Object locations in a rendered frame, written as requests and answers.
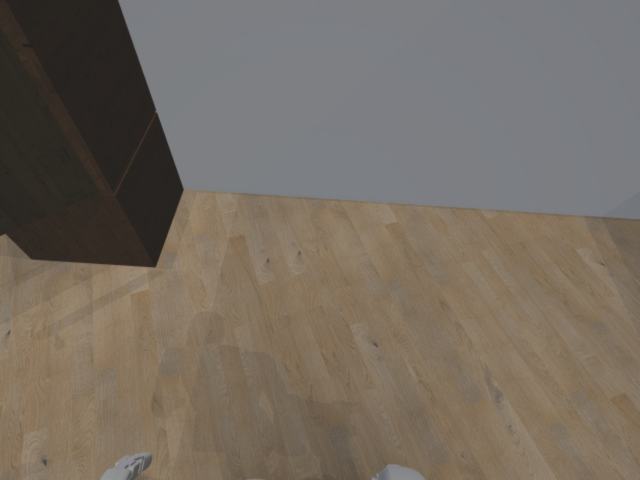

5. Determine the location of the robot left hand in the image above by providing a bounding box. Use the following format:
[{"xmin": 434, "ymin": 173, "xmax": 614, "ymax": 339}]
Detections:
[{"xmin": 100, "ymin": 453, "xmax": 152, "ymax": 480}]

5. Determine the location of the cupboard door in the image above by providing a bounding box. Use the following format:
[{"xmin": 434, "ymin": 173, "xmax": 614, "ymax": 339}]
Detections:
[{"xmin": 0, "ymin": 27, "xmax": 100, "ymax": 236}]

